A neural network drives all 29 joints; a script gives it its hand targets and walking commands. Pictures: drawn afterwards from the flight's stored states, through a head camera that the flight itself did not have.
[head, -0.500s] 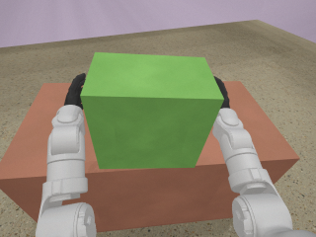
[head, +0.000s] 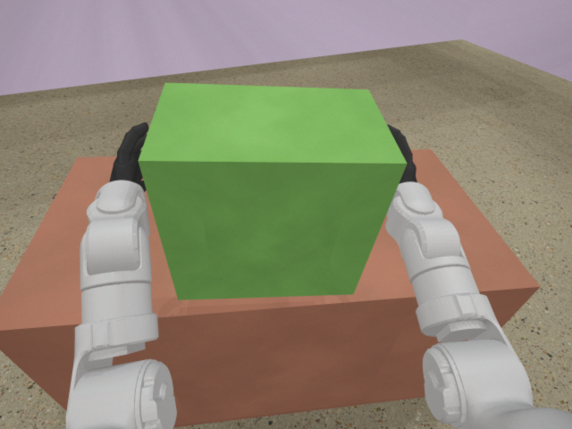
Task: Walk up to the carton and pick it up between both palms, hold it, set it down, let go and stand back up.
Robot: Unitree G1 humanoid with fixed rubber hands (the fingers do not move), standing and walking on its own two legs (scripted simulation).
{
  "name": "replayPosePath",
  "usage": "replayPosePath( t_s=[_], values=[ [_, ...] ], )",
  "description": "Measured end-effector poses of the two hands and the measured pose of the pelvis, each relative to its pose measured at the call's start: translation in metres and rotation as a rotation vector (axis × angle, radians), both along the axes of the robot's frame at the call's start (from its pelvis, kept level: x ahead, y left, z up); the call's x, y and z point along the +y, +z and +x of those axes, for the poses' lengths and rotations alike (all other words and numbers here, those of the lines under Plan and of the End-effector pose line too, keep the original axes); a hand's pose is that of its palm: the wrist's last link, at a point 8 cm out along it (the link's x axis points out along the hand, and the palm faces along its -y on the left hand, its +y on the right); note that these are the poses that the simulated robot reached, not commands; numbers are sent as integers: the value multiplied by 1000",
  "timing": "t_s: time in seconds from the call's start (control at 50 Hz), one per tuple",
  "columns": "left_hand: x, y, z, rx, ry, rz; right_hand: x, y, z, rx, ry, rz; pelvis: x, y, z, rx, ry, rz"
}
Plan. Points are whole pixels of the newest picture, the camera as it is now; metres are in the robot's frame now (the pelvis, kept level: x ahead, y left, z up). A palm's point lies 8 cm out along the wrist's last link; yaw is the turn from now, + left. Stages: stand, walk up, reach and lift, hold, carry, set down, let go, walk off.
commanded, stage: reach and lift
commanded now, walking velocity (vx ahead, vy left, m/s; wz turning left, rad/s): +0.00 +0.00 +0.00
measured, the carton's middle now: (269, 199) +0.37 +0.00 +0.16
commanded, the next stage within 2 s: hold in 0.20 s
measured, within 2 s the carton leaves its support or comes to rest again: neither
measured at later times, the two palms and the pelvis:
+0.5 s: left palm (122, 176) +0.36 +0.18 +0.21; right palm (399, 173) +0.36 -0.18 +0.21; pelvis +0.00 +0.00 +0.00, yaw +0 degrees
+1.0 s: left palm (115, 169) +0.35 +0.18 +0.23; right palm (401, 164) +0.36 -0.18 +0.22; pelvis -0.01 +0.00 +0.00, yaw +0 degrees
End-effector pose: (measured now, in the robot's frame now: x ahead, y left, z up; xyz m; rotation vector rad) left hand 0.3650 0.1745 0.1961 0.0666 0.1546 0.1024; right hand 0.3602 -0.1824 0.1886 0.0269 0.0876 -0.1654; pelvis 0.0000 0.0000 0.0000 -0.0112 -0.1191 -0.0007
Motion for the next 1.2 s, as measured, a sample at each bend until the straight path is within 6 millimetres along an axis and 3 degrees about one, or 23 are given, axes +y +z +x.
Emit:
replayPosePath(
  t_s=[0.38,0.64,1.2],
  values=[
    [2,14,0,4,0,-2,2,13,1,4,0,2,1,0,-1,-7,1,-1],
    [7,24,-10,-16,19,-5,7,27,-2,-16,20,4,0,0,-2,-8,-1,-2],
    [6,33,-10,-1,28,-17,6,36,0,1,28,3,-6,0,-2,-5,2,1]
  ],
)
